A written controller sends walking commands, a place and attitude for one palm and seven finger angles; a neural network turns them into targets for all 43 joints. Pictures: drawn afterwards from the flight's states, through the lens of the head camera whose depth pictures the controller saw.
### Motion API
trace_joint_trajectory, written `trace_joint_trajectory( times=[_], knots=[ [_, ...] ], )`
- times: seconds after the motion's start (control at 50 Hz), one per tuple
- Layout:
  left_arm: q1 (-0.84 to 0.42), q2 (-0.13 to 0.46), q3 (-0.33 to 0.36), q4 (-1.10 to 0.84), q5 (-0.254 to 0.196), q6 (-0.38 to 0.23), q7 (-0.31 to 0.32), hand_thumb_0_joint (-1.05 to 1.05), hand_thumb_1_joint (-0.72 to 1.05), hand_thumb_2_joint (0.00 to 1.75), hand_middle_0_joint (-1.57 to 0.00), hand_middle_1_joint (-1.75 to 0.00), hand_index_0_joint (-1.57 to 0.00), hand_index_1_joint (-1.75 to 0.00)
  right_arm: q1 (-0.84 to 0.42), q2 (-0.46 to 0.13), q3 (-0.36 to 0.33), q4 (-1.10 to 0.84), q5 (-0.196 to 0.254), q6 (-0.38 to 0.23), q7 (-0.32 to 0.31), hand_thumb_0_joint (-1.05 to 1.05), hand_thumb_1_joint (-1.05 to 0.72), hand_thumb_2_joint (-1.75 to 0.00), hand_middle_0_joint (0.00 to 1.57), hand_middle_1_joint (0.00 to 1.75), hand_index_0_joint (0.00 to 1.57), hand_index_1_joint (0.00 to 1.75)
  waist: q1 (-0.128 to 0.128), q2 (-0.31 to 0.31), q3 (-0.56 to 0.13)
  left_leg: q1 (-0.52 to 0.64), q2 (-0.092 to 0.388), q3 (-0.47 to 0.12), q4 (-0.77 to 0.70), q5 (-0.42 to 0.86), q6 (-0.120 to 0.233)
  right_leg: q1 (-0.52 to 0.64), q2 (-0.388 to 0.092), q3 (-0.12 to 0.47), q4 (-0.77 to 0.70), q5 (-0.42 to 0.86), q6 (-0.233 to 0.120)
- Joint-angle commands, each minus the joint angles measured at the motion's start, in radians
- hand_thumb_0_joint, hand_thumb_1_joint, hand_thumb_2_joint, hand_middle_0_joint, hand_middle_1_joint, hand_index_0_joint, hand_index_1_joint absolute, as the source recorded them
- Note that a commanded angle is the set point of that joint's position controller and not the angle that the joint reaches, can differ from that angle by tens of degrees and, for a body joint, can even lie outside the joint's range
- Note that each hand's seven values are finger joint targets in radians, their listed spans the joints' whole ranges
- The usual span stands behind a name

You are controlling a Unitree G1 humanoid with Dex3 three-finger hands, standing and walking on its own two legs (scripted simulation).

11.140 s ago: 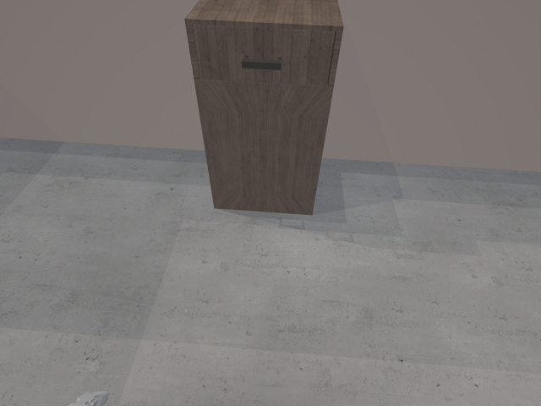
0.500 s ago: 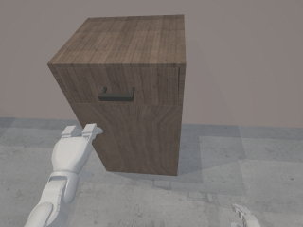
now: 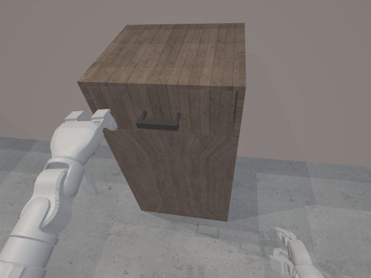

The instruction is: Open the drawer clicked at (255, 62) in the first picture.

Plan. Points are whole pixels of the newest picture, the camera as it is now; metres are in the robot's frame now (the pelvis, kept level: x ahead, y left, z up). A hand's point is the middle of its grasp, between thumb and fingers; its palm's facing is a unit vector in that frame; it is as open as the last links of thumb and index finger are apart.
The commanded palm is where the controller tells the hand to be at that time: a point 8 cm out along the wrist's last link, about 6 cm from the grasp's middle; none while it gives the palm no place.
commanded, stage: raise the hand with hooked fingers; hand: left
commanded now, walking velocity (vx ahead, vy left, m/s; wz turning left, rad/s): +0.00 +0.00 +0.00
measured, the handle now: (159, 119) +0.55 +0.18 +0.01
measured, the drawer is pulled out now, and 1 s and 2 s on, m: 0.00 0.00 0.00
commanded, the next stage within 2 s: move the hooked fingers above the handle in 0.40 s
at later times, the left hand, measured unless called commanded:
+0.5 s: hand (95, 156) +0.30 +0.24 +0.12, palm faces +0.10 -0.06 -0.99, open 13.9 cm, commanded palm +0.27 +0.23 +0.18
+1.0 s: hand (125, 144) +0.36 +0.20 +0.10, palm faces +0.04 -0.06 -1.00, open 13.9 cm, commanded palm +0.34 +0.21 +0.16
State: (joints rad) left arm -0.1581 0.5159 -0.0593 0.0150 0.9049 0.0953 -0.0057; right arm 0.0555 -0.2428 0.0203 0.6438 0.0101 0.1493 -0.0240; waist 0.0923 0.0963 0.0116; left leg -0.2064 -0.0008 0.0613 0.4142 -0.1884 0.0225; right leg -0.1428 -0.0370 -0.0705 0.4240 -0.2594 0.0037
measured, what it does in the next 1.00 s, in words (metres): stands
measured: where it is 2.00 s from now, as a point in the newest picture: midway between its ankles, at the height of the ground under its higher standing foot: outside the picture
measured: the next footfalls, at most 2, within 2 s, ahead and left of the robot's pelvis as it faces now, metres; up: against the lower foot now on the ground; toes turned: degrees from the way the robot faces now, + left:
none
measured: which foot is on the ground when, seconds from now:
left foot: down 0.00-1.00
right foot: down 0.00-1.00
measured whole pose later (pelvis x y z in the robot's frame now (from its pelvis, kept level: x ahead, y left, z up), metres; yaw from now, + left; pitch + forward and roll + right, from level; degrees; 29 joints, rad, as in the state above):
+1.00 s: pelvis -0.01 -0.01 +0.00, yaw -1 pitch +2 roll +0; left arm -0.36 0.45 -0.13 0.29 0.93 0.03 0.04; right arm 0.14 -0.27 -0.01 0.69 0.03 0.16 -0.03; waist 0.05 0.09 -0.01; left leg -0.27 0.01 0.07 0.41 -0.17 0.01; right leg -0.22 -0.03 -0.06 0.45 -0.25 -0.01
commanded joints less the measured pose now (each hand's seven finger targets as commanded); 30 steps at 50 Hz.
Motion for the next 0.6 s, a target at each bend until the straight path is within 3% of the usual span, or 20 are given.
trace_joint_trajectory(
  times=[0.0, 0.06, 0.12, 0.2, 0.24, 0.36, 0.46, 0.52, 0.58],
  knots=[
    [-0.308, 0.210, 0.125, -0.168, -0.016, -0.020, -0.021, 0.00, -0.50, 0.30, -0.30, -1.20, -0.30, -1.20, -0.109, -0.116, -0.037, -0.143, -0.002, -0.034, -0.004, 0.00, -0.90, -0.90, 0.20, 0.30, 0.20, 0.30, -0.024, -0.059, -0.245, 0.143, -0.017, -0.054, -0.035, 0.299, -0.001, 0.029, 0.052, 0.029, -0.045, 0.279, -0.031],
    [-0.211, 0.182, 0.121, -0.134, -0.039, -0.035, -0.060, 0.00, -0.50, 0.30, -0.30, -1.20, -0.30, -1.20, -0.094, -0.122, -0.040, -0.147, 0.001, -0.027, 0.008, 0.00, -0.90, -0.90, 0.20, 0.30, 0.20, 0.30, -0.014, -0.098, -0.227, 0.123, -0.015, -0.047, -0.042, 0.293, 0.002, 0.037, 0.049, 0.025, -0.050, 0.288, -0.029],
    [-0.204, 0.219, 0.161, -0.186, -0.050, -0.072, -0.067, 0.00, -0.50, 0.30, -0.30, -1.20, -0.30, -1.20, -0.095, -0.130, -0.043, -0.160, -0.003, -0.025, 0.012, 0.00, -0.90, -0.90, 0.20, 0.30, 0.20, 0.30, -0.003, -0.112, -0.237, 0.105, -0.020, -0.044, -0.042, 0.291, 0.005, 0.053, 0.046, 0.029, -0.046, 0.309, -0.027],
    [-0.243, 0.263, 0.219, -0.280, -0.044, -0.140, -0.015, 0.00, -0.50, 0.30, -0.30, -1.20, -0.30, -1.20, -0.085, -0.125, -0.049, -0.159, -0.010, -0.040, 0.015, 0.00, -0.90, -0.90, 0.20, 0.30, 0.20, 0.30, 0.007, -0.048, -0.299, 0.123, -0.025, -0.050, -0.029, 0.320, 0.005, 0.061, 0.045, 0.036, -0.034, 0.320, -0.030],
    [-0.247, 0.272, 0.243, -0.282, -0.048, -0.154, 0.021, 0.00, -0.50, 0.30, -0.30, -1.20, -0.30, -1.20, -0.081, -0.121, -0.052, -0.155, -0.011, -0.049, 0.016, 0.00, -0.90, -0.90, 0.20, 0.30, 0.20, 0.30, 0.011, -0.027, -0.294, 0.124, -0.024, -0.053, -0.024, 0.314, 0.004, 0.049, 0.048, 0.039, -0.038, 0.304, -0.033],
    [-0.255, 0.233, 0.209, -0.161, -0.041, -0.116, 0.077, 0.00, -0.50, 0.30, -0.30, -1.20, -0.30, -1.20, -0.079, -0.124, -0.058, -0.126, 0.004, -0.048, 0.014, 0.00, -0.90, -0.90, 0.20, 0.30, 0.20, 0.30, -0.003, -0.074, -0.238, 0.081, -0.022, -0.038, -0.036, 0.203, 0.004, 0.008, 0.037, 0.044, -0.058, 0.206, -0.025],
    [-0.267, 0.203, 0.136, -0.173, -0.029, -0.072, 0.048, 0.00, -0.50, 0.30, -0.30, -1.20, -0.30, -1.20, -0.106, -0.124, -0.053, -0.136, 0.007, -0.044, 0.009, 0.00, -0.90, -0.90, 0.20, 0.30, 0.20, 0.30, -0.011, -0.046, -0.260, 0.093, -0.027, -0.037, -0.044, 0.172, 0.006, 0.017, 0.036, 0.048, -0.060, 0.175, -0.024],
    [-0.291, 0.179, 0.100, -0.180, -0.034, -0.079, 0.024, 0.00, -0.50, 0.30, -0.30, -1.20, -0.30, -1.20, -0.104, -0.124, -0.052, -0.137, 0.006, -0.044, 0.003, 0.00, -0.90, -0.90, 0.20, 0.30, 0.20, 0.30, -0.025, -0.082, -0.240, 0.093, -0.028, -0.039, -0.048, 0.162, 0.011, 0.006, 0.037, 0.046, -0.067, 0.180, -0.022],
    [-0.341, 0.195, 0.111, -0.086, -0.029, -0.093, 0.013, 0.00, -0.50, 0.30, -0.30, -1.20, -0.30, -1.20, -0.089, -0.127, -0.044, -0.120, 0.007, -0.044, -0.009, 0.00, -0.90, -0.90, 0.20, 0.30, 0.20, 0.30, -0.037, -0.132, -0.176, 0.062, -0.026, -0.037, -0.056, 0.110, 0.012, -0.025, 0.038, 0.044, -0.086, 0.130, -0.017]
  ],
)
